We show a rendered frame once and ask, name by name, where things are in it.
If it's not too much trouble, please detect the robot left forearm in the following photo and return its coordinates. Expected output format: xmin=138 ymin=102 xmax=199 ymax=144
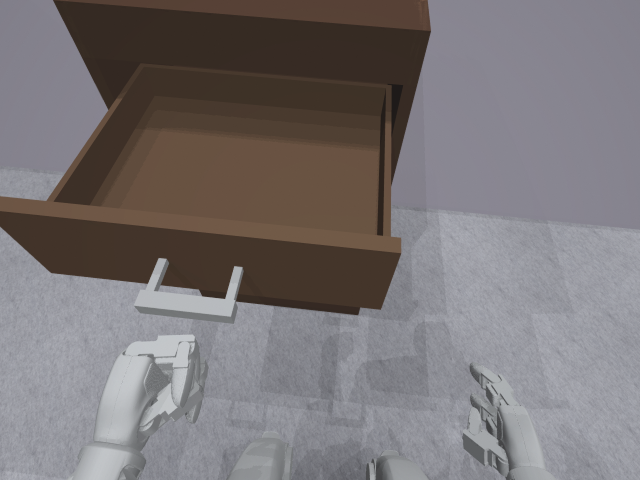
xmin=66 ymin=442 xmax=146 ymax=480

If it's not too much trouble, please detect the drawer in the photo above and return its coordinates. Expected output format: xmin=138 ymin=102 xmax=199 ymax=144
xmin=0 ymin=63 xmax=401 ymax=310

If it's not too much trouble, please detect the left robot thigh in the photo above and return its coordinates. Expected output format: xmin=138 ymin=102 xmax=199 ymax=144
xmin=226 ymin=438 xmax=293 ymax=480

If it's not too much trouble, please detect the right robot thigh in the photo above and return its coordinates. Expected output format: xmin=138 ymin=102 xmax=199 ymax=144
xmin=366 ymin=455 xmax=429 ymax=480

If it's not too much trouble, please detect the cabinet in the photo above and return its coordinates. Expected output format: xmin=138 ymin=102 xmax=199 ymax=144
xmin=53 ymin=0 xmax=431 ymax=315

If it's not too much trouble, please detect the robot thigh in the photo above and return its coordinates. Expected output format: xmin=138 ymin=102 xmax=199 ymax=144
xmin=226 ymin=438 xmax=293 ymax=480
xmin=366 ymin=455 xmax=429 ymax=480

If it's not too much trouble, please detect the left robot hand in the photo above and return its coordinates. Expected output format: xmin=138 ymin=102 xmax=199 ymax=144
xmin=93 ymin=334 xmax=209 ymax=452

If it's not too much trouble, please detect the handle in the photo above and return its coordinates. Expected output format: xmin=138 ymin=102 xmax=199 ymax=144
xmin=134 ymin=258 xmax=244 ymax=324

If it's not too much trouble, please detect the right robot hand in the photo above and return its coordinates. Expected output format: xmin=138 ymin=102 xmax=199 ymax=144
xmin=463 ymin=362 xmax=546 ymax=479

